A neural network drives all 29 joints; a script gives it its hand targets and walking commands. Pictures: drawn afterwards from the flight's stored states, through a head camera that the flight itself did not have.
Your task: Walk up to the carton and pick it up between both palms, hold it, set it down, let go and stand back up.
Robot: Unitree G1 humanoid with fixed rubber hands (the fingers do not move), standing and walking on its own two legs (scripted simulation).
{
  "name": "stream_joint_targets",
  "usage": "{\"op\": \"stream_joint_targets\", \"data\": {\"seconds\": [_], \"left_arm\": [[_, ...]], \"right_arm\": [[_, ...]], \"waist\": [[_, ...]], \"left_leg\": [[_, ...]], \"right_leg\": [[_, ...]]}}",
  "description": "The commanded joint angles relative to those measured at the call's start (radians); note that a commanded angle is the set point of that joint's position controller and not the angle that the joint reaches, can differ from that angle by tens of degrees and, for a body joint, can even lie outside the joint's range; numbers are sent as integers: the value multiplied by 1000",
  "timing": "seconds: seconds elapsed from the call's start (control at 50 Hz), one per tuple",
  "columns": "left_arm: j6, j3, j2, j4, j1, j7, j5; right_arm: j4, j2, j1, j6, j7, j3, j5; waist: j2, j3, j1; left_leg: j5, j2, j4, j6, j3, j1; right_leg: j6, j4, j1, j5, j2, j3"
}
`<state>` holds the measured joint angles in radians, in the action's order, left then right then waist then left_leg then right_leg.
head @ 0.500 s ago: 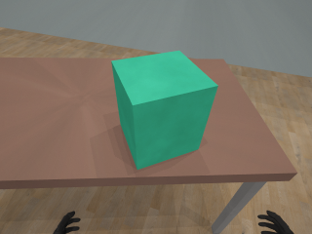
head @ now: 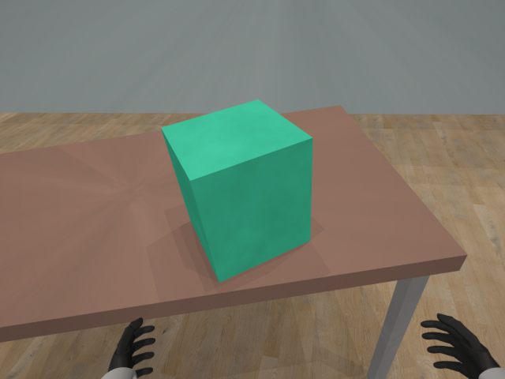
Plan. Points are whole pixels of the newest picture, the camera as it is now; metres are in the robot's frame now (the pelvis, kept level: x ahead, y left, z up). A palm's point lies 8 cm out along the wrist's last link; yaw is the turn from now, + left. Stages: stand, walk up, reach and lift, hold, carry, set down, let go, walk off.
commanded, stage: reach and lift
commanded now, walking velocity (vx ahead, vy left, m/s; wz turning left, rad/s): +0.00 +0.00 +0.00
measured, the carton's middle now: (239, 187) +0.47 +0.01 +0.10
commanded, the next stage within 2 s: none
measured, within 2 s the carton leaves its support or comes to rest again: neither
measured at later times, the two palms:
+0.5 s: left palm (113, 342) +0.20 +0.21 +0.05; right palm (431, 303) +0.23 -0.27 +0.02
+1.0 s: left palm (124, 321) +0.21 +0.18 +0.08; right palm (447, 288) +0.22 -0.28 +0.06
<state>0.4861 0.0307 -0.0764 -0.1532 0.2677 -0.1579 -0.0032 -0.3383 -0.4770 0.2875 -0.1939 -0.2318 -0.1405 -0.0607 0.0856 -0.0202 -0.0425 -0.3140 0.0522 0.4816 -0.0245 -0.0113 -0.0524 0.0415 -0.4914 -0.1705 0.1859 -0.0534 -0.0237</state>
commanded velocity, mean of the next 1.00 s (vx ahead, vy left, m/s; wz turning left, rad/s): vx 0.00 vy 0.00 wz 0.00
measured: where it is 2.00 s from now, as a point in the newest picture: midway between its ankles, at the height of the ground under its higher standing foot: outside the picture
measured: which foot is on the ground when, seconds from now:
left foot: down 0.00-1.00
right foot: down 0.00-1.00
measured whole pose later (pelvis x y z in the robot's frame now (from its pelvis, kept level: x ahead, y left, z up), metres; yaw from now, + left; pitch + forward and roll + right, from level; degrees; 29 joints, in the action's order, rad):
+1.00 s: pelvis +0.04 +0.00 +0.01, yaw +1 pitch -1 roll -1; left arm 0.32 -0.11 0.07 0.56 0.52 -0.35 0.05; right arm -0.18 -0.68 0.37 0.13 -0.29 0.02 -0.52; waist -0.05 0.05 0.02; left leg -0.27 0.09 0.37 -0.06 0.01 -0.09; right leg 0.06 -0.30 -0.16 0.13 -0.09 -0.01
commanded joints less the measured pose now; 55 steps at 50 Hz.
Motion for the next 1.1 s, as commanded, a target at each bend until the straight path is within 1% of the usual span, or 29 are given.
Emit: {"op": "stream_joint_targets", "data": {"seconds": [0.0, 0.04, 0.08, 0.1, 0.16, 0.18, 0.24, 0.3, 0.32, 0.42, 0.48, 0.52, 0.54, 0.58, 0.64, 0.68, 0.74, 0.82, 0.88, 0.9, 0.92, 0.96, 0.98, 1.0, 1.04, 1.08], "left_arm": [[-46, 96, -129, 283, -188, -25, -9], [-35, 92, -113, 320, -171, -30, -2], [-24, 75, -95, 371, -154, -32, 6], [-21, 63, -90, 405, -147, -33, 6], [-18, 21, -76, 534, -113, -49, -7], [-22, 11, -72, 578, -99, -55, -10], [-45, -13, -61, 694, -50, -75, -27], [-80, -37, -34, 772, 43, -96, -31], [-94, -43, -25, 785, 65, -100, -31], [-163, -79, 33, 813, 226, -114, -1], [-194, -137, 89, 839, 315, -118, 15], [-211, -170, 127, 853, 356, -119, 26], [-220, -181, 138, 857, 362, -121, 31], [-237, -190, 146, 855, 349, -127, 35], [-258, -185, 146, 861, 336, -144, 49], [-264, -179, 149, 890, 329, -159, 61], [-257, -167, 164, 920, 307, -179, 78], [-236, -174, 179, 941, 275, -191, 84], [-230, -193, 183, 962, 251, -192, 68], [-226, -188, 173, 953, 224, -191, 61], [-223, -188, 169, 950, 204, -190, 52], [-217, -178, 148, 933, 143, -189, 33], [-215, -174, 139, 932, 112, -192, 24], [-210, -182, 136, 933, 87, -193, 13], [-194, -181, 124, 939, 32, -197, -6], [-163, -176, 117, 928, -29, -198, -23]], "right_arm": [[328, -144, -208, 26, 5, 0, -85], [321, -156, -193, 13, 5, 1, -110], [314, -173, -173, 6, 11, -17, -129], [321, -183, -168, 7, 14, -31, -136], [314, -209, -136, 20, 22, -80, -158], [318, -212, -127, 30, 24, -90, -168], [340, -227, -101, 69, 27, -113, -191], [351, -244, -56, 119, 16, -110, -218], [347, -249, -43, 137, 13, -106, -227], [300, -307, 66, 233, -13, -74, -289], [289, -366, 112, 293, -31, -72, -330], [303, -399, 130, 329, -41, -65, -356], [313, -415, 122, 344, -44, -63, -367], [343, -436, 93, 369, -46, -56, -386], [384, -454, 68, 385, -45, -38, -405], [389, -466, 67, 386, -46, -26, -421], [360, -477, 62, 376, -49, -10, -447], [301, -484, 58, 371, -56, -8, -471], [298, -480, 55, 383, -55, -15, -476], [305, -474, 36, 384, -52, -13, -476], [320, -469, 23, 385, -52, -20, -473], [363, -446, -35, 378, -46, -27, -464], [385, -432, -62, 370, -44, -32, -458], [402, -420, -82, 359, -41, -40, -449], [438, -396, -127, 329, -36, -44, -438], [459, -376, -179, 287, -28, -43, -428]], "waist": [[-333, 146, 118], [-289, 141, 110], [-249, 120, 84], [-236, 101, 71], [-186, 47, 38], [-175, 28, 33], [-169, -38, 21], [-166, -92, 28], [-174, -108, 22], [-173, -130, 13], [-164, -129, 4], [-169, -123, -5], [-172, -113, -1], [-190, -88, 8], [-214, -34, 36], [-213, -12, 54], [-189, -4, 84], [-146, -43, 75], [-141, -85, 46], [-141, -101, 40], [-139, -114, 30], [-156, -121, 31], [-161, -115, 37], [-167, -101, 34], [-174, -89, 51], [-188, -73, 64]], "left_leg": [[-86, -40, -160, 32, -64, -337], [-77, -37, -178, 21, -60, -325], [-66, -40, -185, 7, -53, -299], [-63, -44, -185, 2, -49, -283], [-32, -45, -197, -10, -38, -242], [-14, -46, -197, -13, -37, -231], [50, -46, -184, -14, -27, -191], [150, -43, -167, -14, -19, -138], [183, -43, -157, -12, -14, -123], [406, -41, -125, -17, 18, -27], [568, -29, -102, -27, 53, 62], [674, -17, -91, -33, 73, 102], [709, -12, -89, -37, 79, 107], [727, -7, -91, -36, 79, 91], [656, -20, -111, -31, 61, 42], [607, -26, -124, -31, 50, 28], [564, -28, -134, -35, 40, 20], [534, -18, -120, -37, 44, 46], [492, -14, -105, -28, 51, 57], [453, -17, -101, -23, 50, 52], [399, -19, -103, -18, 51, 43], [287, -25, -118, -5, 42, -8], [236, -26, -131, -1, 38, -37], [195, -25, -142, 1, 35, -62], [137, -22, -163, 3, 31, -108], [89, -21, -184, 5, 25, -148]], "right_leg": [[-48, 292, 55, 399, 129, -183], [-43, 288, 87, 360, 127, -176], [-35, 289, 98, 340, 132, -176], [-33, 292, 102, 341, 134, -178], [-32, 281, 135, 276, 126, -162], [-33, 276, 146, 247, 122, -155], [-33, 254, 166, 139, 111, -134], [-21, 223, 173, -12, 88, -89], [-17, 212, 172, -66, 79, -75], [23, 163, 147, -349, 20, -4], [52, 163, 97, -452, -11, 27], [65, 173, 74, -494, -21, 30], [69, 180, 59, -502, -25, 29], [75, 195, 41, -504, -28, 24], [76, 195, 35, -507, -26, 10], [76, 186, 39, -502, -25, 4], [84, 191, 39, -463, -20, -13], [95, 211, 40, -435, -4, -32], [91, 219, 50, -418, 12, -45], [88, 218, 53, -398, 18, -52], [83, 220, 58, -357, 25, -62], [68, 226, 68, -253, 46, -89], [63, 232, 70, -177, 56, -105], [59, 239, 65, -97, 62, -120], [54, 251, 60, 38, 73, -149], [48, 260, 67, 129, 82, -170]]}}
